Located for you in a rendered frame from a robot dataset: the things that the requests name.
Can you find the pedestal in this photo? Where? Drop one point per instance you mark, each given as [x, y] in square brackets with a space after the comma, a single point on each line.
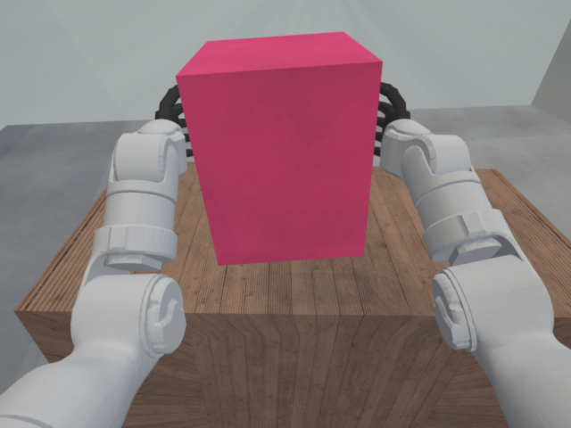
[348, 342]

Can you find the robot right forearm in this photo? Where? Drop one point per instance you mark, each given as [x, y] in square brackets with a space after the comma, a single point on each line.
[460, 224]

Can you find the carton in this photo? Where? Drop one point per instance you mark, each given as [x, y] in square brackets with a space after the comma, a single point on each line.
[283, 133]

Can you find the left robot upper arm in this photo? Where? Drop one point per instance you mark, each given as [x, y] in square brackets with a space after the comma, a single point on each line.
[122, 325]

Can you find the right robot hand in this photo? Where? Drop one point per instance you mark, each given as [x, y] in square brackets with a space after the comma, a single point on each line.
[395, 110]

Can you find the right robot upper arm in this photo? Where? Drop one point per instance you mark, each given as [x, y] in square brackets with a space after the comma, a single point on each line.
[496, 309]

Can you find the robot left forearm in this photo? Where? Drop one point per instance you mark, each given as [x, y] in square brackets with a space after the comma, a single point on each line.
[142, 192]

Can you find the left robot hand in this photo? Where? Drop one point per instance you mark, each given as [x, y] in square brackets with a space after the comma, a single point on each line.
[170, 111]

